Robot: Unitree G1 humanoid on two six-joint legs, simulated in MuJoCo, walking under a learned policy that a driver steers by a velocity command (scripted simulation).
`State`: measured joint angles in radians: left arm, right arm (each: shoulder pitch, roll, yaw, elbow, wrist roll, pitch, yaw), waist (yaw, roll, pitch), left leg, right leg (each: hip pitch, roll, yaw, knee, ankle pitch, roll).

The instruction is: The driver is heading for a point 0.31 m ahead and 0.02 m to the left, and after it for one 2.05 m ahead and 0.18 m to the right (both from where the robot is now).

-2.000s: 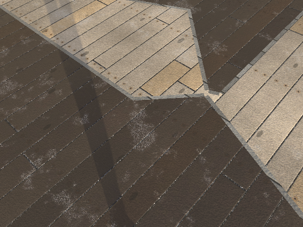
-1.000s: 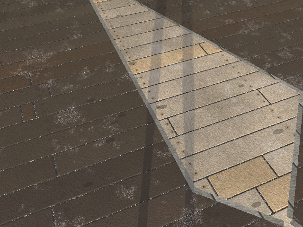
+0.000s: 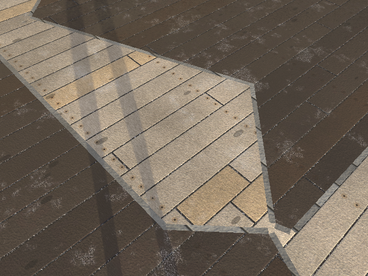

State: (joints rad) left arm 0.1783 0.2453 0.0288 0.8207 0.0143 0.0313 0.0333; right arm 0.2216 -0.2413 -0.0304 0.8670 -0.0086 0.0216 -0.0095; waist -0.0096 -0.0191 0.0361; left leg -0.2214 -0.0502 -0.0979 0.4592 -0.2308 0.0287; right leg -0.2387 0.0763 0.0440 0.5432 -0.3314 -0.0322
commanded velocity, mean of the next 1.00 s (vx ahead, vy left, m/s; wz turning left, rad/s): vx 0.37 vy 0.00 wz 0.12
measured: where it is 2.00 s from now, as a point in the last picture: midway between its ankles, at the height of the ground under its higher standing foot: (153, 217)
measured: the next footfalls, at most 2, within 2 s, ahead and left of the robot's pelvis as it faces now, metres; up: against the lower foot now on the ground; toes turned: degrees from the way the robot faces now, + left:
right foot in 0.14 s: +0.02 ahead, -0.11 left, +0.00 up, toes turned +9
left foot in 0.60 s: +0.25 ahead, +0.19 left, +0.00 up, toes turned +20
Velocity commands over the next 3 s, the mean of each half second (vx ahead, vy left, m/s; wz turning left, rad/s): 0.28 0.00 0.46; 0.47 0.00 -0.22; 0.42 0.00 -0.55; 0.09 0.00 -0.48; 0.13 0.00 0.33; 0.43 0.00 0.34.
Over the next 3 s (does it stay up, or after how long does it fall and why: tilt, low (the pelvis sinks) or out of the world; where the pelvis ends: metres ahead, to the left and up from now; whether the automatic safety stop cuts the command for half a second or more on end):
stays up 0.96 0.10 -0.01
